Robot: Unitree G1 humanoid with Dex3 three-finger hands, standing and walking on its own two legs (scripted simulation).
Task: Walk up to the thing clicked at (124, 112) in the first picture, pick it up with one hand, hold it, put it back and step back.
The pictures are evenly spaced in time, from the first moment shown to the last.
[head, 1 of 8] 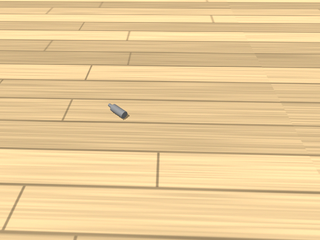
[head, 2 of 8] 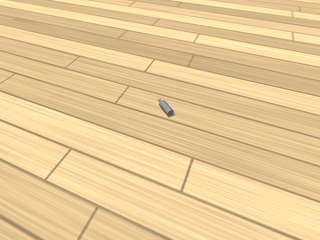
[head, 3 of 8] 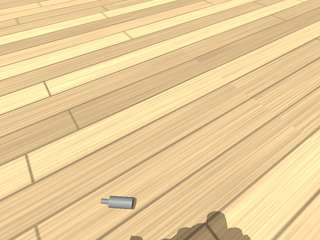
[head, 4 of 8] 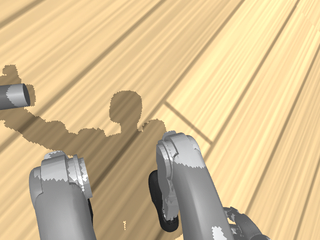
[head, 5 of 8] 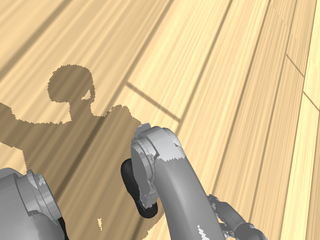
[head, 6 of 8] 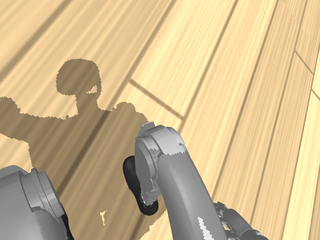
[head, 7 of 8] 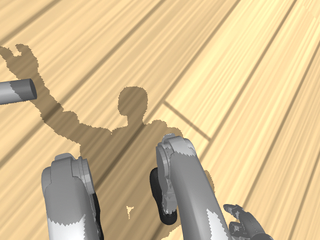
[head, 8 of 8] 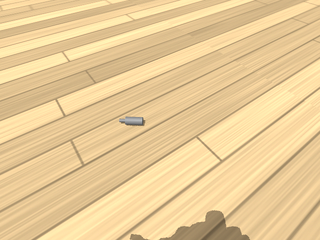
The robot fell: no
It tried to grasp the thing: yes
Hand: left
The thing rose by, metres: 0.00
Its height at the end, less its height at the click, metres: +0.00
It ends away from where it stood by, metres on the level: 0.04
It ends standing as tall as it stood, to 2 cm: yes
